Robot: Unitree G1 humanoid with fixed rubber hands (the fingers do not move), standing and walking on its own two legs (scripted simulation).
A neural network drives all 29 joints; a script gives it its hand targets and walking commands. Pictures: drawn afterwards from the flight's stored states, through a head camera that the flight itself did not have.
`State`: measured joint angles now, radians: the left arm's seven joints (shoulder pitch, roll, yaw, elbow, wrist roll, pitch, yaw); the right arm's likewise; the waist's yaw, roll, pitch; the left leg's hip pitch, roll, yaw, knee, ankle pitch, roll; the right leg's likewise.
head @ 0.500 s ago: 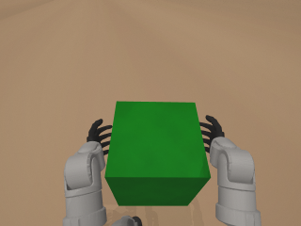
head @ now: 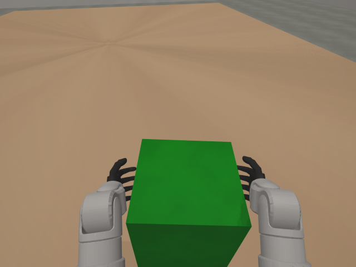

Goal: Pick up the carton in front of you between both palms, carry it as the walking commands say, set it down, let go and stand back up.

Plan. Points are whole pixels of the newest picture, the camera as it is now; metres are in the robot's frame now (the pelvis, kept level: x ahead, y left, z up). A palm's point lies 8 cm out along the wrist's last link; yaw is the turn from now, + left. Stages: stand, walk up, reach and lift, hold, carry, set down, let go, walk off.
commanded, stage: carry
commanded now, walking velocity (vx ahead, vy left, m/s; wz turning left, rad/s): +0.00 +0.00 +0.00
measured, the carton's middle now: (184, 206) +0.27 +0.00 +0.02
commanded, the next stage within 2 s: hold in 1.08 s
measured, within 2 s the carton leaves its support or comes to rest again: neither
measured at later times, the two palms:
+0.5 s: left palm (125, 203) +0.26 +0.13 +0.06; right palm (256, 198) +0.26 -0.16 +0.06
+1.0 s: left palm (125, 208) +0.26 +0.14 +0.04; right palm (254, 202) +0.26 -0.16 +0.05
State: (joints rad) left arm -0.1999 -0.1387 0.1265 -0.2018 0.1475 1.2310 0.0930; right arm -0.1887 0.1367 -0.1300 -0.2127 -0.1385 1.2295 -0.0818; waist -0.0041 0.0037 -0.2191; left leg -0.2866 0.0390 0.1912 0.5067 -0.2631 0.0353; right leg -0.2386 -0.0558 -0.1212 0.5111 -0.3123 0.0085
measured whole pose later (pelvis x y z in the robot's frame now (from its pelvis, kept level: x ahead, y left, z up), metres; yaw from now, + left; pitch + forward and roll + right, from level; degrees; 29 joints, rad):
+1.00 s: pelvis -0.03 -0.01 +0.00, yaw +0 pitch +2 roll +0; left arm -0.23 -0.15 0.18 0.22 0.26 0.72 0.04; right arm -0.23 0.15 -0.19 0.22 -0.25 0.72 -0.02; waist 0.00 0.00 -0.13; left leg -0.32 0.06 0.18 0.52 -0.22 0.02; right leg -0.27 -0.04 -0.14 0.53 -0.28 -0.02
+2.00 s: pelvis -0.05 -0.01 +0.00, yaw -5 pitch -11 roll +0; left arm -0.32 -0.17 0.27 0.33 0.32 0.73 0.00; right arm -0.32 0.17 -0.29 0.35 -0.32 0.70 0.01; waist 0.00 -0.02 0.03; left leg -0.06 -0.03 0.03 0.43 -0.19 0.04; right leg -0.05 0.02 0.01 0.46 -0.23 -0.02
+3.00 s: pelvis -0.10 +0.00 -0.17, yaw -4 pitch +35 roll -2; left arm -0.85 -0.04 0.43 0.69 0.28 0.25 0.01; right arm -0.77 0.15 -0.53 0.57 -0.25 0.25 -0.06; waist -0.01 -0.01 -0.12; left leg -1.57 -0.03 0.02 1.39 -0.42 0.05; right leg -1.53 0.05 0.00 1.40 -0.46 0.00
